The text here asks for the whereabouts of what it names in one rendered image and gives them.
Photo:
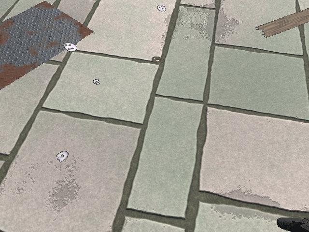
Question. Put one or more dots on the right robot hand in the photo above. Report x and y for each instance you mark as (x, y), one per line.
(293, 224)

